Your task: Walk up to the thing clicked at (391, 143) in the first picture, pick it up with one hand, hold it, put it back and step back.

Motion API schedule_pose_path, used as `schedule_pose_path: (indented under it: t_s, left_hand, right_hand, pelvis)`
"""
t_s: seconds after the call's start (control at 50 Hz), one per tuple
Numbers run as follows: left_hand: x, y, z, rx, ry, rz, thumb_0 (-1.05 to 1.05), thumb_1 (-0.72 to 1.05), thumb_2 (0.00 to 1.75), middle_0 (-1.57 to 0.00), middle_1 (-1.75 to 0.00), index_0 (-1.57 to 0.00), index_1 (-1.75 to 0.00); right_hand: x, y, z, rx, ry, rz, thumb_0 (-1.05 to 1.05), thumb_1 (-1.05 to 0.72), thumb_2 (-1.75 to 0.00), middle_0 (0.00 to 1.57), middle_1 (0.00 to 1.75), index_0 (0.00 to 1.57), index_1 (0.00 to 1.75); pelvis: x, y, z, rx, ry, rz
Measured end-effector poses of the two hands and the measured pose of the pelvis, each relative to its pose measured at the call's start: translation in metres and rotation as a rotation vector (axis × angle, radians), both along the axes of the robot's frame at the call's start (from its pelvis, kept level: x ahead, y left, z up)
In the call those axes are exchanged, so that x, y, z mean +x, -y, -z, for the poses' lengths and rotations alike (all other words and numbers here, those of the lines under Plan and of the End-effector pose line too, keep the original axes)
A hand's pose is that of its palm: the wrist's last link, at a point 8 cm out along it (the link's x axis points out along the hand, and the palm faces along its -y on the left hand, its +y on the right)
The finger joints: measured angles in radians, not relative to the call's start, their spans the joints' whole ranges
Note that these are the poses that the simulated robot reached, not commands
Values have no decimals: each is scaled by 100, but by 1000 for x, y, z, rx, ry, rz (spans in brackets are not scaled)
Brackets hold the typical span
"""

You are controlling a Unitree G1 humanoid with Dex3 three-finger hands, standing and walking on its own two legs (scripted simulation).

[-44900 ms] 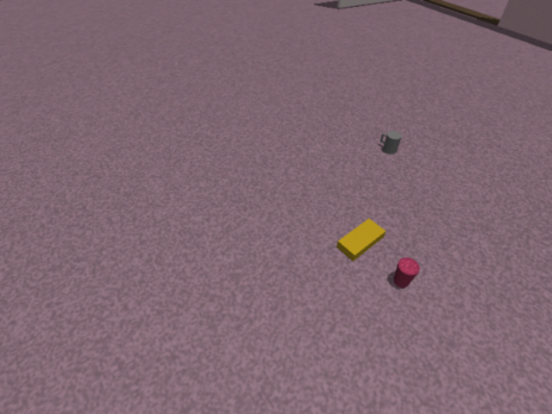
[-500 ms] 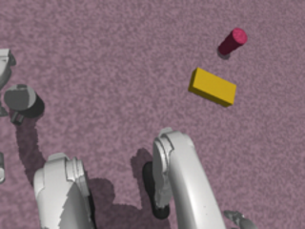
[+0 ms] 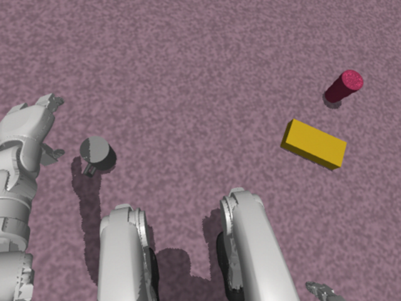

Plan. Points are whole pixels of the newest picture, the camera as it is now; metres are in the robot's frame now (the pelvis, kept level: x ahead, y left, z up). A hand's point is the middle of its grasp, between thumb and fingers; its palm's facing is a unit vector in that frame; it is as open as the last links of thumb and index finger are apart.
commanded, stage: home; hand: left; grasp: from above
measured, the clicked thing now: (96, 159) +0.48 +0.25 -0.37
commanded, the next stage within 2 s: none
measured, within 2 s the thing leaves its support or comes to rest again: neither
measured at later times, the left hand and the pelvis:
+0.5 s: hand (9, 240) +0.27 +0.21 +0.09, palm faces -0.07 -0.88 -0.46, open 7.4 cm; pelvis +0.02 -0.01 +0.19, yaw +5 degrees
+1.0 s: hand out of the picture +0.22 +0.19 +0.25, palm faces +0.17 -0.96 -0.20, open 7.4 cm; pelvis +0.07 -0.01 +0.30, yaw +6 degrees
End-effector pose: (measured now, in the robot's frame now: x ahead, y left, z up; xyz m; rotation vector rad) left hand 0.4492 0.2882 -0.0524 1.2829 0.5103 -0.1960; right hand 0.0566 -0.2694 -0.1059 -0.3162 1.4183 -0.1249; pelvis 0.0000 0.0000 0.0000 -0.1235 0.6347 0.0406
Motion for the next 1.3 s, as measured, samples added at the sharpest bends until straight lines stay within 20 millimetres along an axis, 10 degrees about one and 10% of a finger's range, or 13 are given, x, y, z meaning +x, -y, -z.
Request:
schedule_pose_path:
  t_s: [0.34,0.86,1.3]
  left_hand:
    - [-155,13,-127,-433,-22,-393,0,86,89,-21,-30,-22,-31]
    - [-246,53,-311,-894,-44,-842,1,90,90,-20,-30,-21,-30]
    - [-256,55,-327,-916,-49,-844,1,91,90,-20,-30,-20,-30]
  right_hand:
    - [144,-25,-151,22,512,-114,0,-90,-90,20,30,20,30]
    - [156,-33,-321,-10,728,-15,1,-90,-90,20,30,20,30]
    - [202,-42,-351,5,875,-108,1,-90,-90,20,30,20,30]
  pelvis:
    - [1,6,-132,43,160,-39]
    - [64,8,-285,92,421,-65]
    - [76,10,-296,104,465,-81]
